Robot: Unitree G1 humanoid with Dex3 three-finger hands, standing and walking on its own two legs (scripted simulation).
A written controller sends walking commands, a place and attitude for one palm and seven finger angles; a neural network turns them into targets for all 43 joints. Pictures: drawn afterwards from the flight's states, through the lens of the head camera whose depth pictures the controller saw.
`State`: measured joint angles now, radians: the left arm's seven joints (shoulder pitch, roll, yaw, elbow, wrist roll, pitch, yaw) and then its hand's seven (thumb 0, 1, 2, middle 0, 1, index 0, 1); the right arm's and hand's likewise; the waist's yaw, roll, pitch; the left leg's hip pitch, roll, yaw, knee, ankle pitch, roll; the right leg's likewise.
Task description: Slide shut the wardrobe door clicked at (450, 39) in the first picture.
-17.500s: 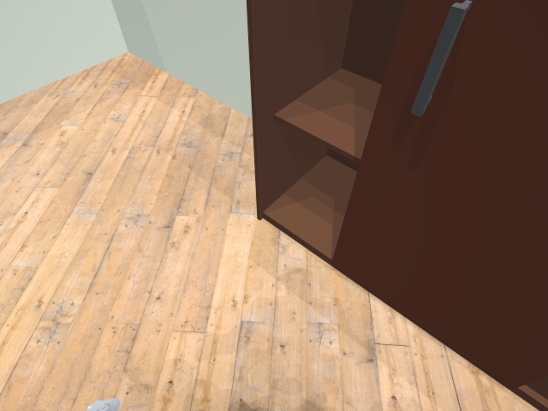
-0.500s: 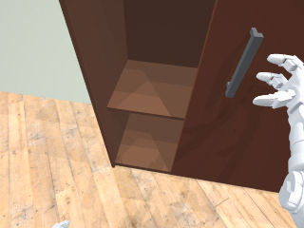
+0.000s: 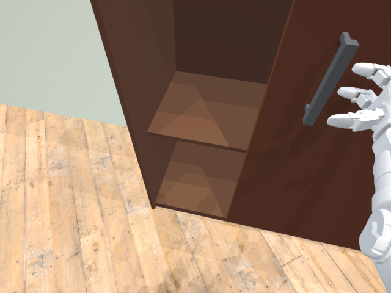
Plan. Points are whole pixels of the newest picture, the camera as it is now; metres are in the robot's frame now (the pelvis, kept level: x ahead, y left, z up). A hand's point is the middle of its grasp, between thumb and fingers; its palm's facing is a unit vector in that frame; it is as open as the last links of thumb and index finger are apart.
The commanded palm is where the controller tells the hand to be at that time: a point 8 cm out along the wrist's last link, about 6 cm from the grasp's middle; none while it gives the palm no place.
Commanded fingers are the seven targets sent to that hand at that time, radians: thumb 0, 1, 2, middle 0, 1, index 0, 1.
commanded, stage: feel for the door with the fingertips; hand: right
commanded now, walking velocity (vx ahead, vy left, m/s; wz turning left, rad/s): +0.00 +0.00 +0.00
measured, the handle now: (324, 82) +0.53 -0.18 +0.18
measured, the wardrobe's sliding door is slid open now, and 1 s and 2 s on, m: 0.39 0.39 0.39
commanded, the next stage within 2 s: slide the fingers in behind the handle in 0.18 s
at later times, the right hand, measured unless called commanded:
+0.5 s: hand (348, 97) +0.48 -0.22 +0.18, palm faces +0.09 +1.00 +0.02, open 13.8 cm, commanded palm +0.45 -0.27 +0.18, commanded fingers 0.00 0.50 -0.30 0.30 1.20 0.30 1.20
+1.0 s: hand (334, 97) +0.48 -0.19 +0.19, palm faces +0.09 +1.00 +0.02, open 14.0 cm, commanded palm +0.44 -0.24 +0.18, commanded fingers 0.00 0.50 -0.30 0.30 1.20 0.30 1.20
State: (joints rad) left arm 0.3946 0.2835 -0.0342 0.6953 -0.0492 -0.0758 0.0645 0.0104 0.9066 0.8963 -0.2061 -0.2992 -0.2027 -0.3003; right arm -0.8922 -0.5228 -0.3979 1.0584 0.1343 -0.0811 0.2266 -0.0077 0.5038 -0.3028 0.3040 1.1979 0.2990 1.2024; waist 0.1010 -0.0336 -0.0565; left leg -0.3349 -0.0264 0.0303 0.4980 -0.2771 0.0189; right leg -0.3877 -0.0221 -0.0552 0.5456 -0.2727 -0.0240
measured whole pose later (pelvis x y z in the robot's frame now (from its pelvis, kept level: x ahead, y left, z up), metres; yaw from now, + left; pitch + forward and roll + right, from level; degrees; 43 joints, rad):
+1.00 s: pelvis +0.00 +0.00 +0.00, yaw +0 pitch +7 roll +1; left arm 0.36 0.28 -0.03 0.68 -0.04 -0.08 0.05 0.01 0.91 0.90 -0.21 -0.30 -0.20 -0.30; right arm -0.88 -0.42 -0.35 0.97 0.14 -0.06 0.16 -0.01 0.50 -0.30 0.30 1.20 0.30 1.20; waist 0.09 -0.04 -0.06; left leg -0.33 -0.02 0.03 0.50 -0.29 0.02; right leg -0.39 -0.02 -0.05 0.55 -0.28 -0.02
